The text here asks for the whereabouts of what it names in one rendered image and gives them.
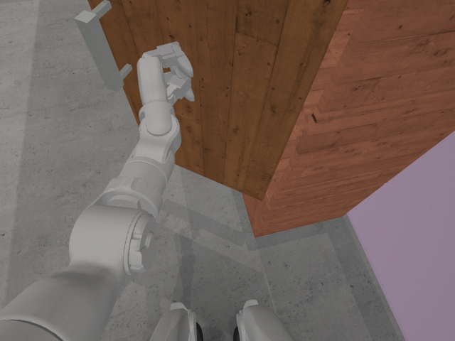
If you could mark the robot left hand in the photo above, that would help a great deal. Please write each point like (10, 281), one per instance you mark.
(153, 81)

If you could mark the robot left thigh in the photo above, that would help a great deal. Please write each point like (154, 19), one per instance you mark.
(176, 325)

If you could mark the left robot forearm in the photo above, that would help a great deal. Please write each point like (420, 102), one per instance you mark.
(148, 169)

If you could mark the left robot upper arm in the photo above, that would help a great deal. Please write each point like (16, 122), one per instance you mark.
(109, 246)

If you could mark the handle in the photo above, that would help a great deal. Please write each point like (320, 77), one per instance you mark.
(91, 30)

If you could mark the cupboard door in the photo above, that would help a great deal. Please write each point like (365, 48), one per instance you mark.
(254, 62)

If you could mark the left robot shin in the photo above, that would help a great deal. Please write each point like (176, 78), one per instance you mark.
(177, 306)

